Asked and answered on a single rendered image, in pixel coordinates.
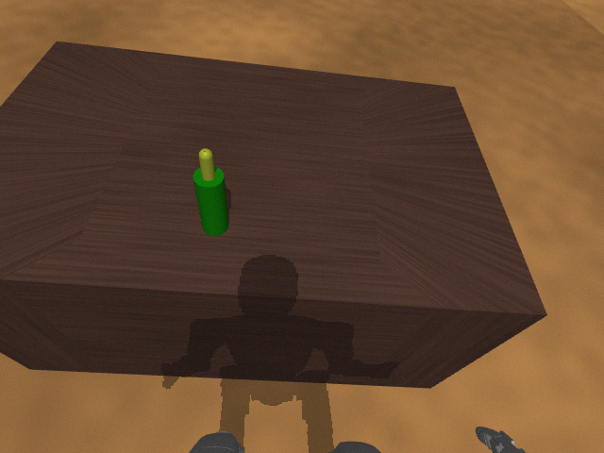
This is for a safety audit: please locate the right robot hand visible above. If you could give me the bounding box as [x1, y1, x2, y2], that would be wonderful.
[476, 427, 526, 453]

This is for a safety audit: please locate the bottle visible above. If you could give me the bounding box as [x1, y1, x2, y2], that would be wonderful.
[193, 148, 228, 236]

